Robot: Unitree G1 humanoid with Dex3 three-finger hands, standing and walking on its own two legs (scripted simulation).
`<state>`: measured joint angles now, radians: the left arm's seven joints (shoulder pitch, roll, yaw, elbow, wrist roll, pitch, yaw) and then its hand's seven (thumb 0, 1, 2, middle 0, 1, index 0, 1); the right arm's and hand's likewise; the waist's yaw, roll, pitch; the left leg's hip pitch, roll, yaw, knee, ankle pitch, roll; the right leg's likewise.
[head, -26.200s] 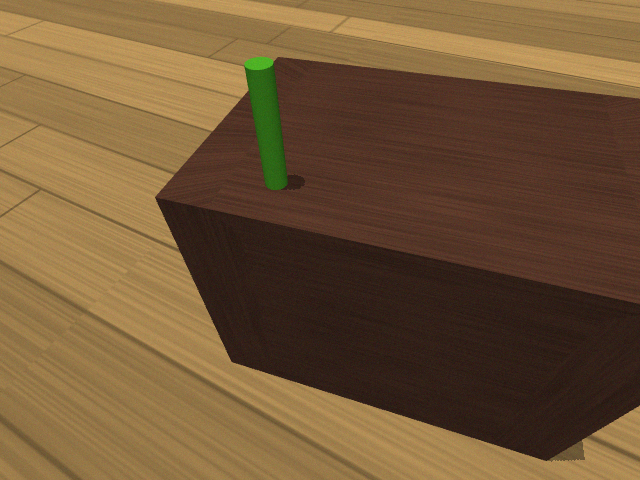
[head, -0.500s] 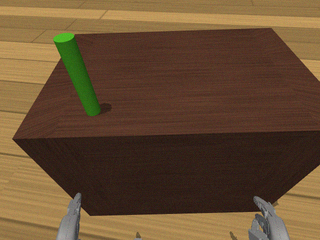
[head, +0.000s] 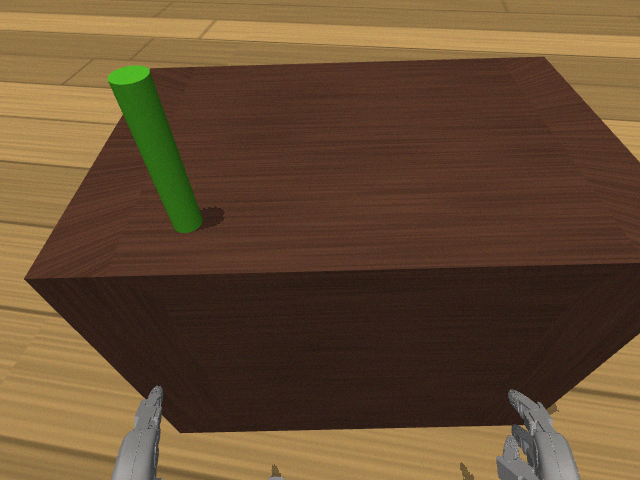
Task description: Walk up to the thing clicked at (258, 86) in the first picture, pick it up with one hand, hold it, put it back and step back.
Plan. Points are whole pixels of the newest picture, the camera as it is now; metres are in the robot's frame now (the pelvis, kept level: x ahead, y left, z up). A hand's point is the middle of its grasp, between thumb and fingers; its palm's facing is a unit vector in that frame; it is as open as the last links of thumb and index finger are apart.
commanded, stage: home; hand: left
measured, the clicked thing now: (163, 161) +0.49 +0.23 +0.15
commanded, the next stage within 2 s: stand in 0.72 s
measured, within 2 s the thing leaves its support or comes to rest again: neither
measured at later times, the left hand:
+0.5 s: hand (195, 460) +0.18 +0.18 -0.04, palm faces +0.11 -0.95 -0.28, open 17.6 cm
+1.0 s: hand out of the picture +0.08 +0.25 -0.11, palm faces -0.03 -0.93 -0.37, open 16.2 cm
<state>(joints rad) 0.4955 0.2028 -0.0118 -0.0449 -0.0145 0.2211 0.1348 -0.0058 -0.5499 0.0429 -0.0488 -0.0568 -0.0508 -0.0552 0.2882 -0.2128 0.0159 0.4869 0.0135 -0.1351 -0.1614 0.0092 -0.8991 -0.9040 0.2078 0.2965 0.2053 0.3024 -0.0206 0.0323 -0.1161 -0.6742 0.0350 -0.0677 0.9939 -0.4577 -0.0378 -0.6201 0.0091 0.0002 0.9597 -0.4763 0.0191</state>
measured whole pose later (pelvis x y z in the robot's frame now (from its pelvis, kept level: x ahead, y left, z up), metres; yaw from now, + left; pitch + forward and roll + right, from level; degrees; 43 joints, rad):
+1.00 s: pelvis +0.00 +0.00 +0.03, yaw +0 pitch -1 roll +0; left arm 0.26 0.36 0.01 0.84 0.04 -0.01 0.02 0.00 -0.38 0.22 -0.13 -0.18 -0.13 -0.18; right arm 0.21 -0.34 -0.05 0.92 -0.04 -0.01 0.00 0.01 -0.90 -0.90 0.21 0.30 0.20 0.30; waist 0.01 -0.01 0.03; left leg -0.37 0.01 -0.03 0.76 -0.37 -0.02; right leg -0.34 -0.02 0.03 0.76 -0.40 0.02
